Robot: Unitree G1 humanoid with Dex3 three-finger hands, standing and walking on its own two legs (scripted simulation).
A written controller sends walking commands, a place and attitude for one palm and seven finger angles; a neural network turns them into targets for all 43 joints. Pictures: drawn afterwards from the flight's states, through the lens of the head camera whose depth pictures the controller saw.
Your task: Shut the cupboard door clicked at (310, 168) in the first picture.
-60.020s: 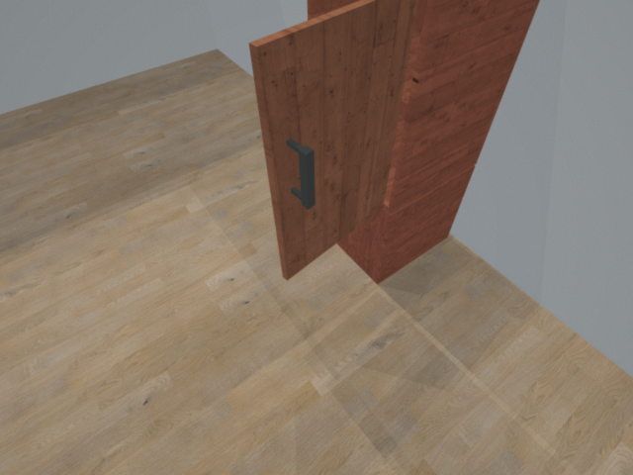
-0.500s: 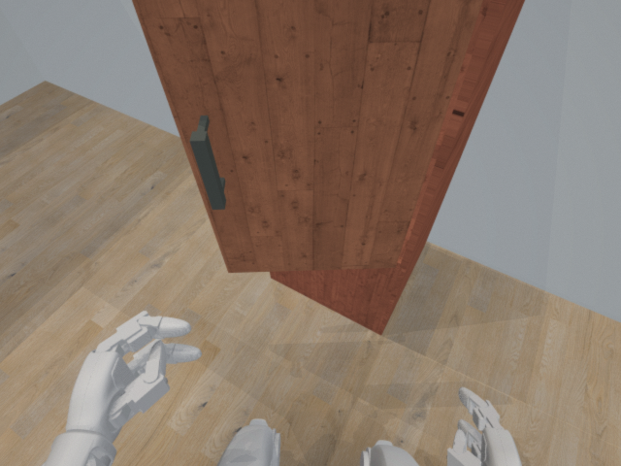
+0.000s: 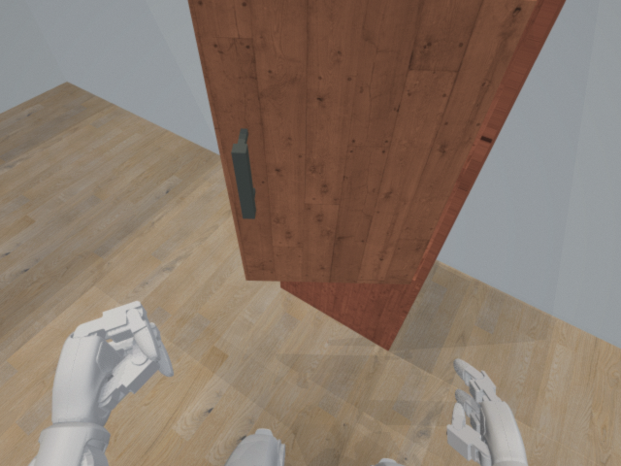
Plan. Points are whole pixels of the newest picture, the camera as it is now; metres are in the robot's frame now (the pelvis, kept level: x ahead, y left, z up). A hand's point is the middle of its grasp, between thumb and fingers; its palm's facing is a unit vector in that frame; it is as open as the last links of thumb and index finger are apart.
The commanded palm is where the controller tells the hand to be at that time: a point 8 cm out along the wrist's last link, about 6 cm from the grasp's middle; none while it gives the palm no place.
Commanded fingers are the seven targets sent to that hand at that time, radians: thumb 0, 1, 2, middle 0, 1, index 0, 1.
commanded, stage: raise the hand and make a fist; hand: left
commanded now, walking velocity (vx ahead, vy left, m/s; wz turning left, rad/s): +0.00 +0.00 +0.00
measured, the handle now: (246, 175) +0.50 +0.15 +0.08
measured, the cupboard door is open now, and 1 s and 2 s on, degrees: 32 32 32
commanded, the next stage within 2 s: bring the fist close to the handle in 0.64 s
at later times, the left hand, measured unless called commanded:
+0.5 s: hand (194, 345) +0.24 +0.16 +0.07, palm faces +0.03 -1.00 -0.02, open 3.1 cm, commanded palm +0.22 +0.22 +0.08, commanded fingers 0.00 0.90 0.90 -1.30 -1.50 -1.30 -1.50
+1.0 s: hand (216, 311) +0.27 +0.14 +0.08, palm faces +0.02 -1.00 -0.01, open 3.1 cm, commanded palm +0.25 +0.19 +0.08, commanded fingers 0.00 0.90 0.90 -1.30 -1.50 -1.30 -1.50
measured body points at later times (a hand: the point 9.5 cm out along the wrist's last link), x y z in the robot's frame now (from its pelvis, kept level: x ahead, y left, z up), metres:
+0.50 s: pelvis +0.01 -0.02 +0.01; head +0.05 -0.03 +0.46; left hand +0.23 +0.21 +0.07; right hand +0.18 -0.27 -0.07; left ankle +0.05 +0.10 -0.66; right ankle +0.00 -0.13 -0.66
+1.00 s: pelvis +0.01 -0.03 +0.00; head +0.05 -0.04 +0.45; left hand +0.27 +0.19 +0.08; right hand +0.18 -0.26 -0.08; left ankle +0.05 +0.10 -0.66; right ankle +0.00 -0.13 -0.66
